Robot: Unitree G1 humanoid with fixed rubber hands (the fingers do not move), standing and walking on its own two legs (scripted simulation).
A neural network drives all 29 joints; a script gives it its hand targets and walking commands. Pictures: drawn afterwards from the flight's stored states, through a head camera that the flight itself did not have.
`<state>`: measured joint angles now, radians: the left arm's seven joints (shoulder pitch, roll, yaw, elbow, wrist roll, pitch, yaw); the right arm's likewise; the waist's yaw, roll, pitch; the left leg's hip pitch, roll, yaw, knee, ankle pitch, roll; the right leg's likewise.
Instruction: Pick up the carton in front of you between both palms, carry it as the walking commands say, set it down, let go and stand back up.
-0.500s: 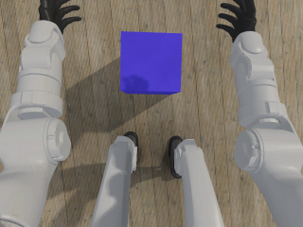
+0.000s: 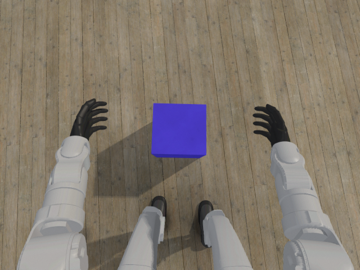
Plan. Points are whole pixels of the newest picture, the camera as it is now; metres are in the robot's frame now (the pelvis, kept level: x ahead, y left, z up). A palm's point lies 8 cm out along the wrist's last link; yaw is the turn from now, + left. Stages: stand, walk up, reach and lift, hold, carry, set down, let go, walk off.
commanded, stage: let go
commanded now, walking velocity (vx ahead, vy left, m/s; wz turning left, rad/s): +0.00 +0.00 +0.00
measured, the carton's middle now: (178, 133) +0.46 +0.02 -0.59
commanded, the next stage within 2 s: stand in 0.92 s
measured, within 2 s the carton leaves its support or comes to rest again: neither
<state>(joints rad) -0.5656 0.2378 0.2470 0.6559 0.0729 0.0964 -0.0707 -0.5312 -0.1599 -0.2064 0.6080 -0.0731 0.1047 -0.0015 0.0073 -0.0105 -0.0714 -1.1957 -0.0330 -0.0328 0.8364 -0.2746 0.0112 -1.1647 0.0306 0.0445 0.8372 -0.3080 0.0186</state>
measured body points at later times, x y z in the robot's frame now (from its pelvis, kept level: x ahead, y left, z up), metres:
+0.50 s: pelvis +0.04 -0.01 +0.07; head +0.10 -0.01 +0.51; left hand +0.22 +0.22 -0.02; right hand +0.23 -0.25 -0.02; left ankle +0.03 +0.11 -0.68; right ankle +0.02 -0.13 -0.68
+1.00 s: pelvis +0.05 -0.01 +0.06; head +0.05 -0.01 +0.51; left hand +0.21 +0.24 -0.02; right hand +0.22 -0.26 -0.02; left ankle +0.04 +0.11 -0.68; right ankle +0.02 -0.13 -0.68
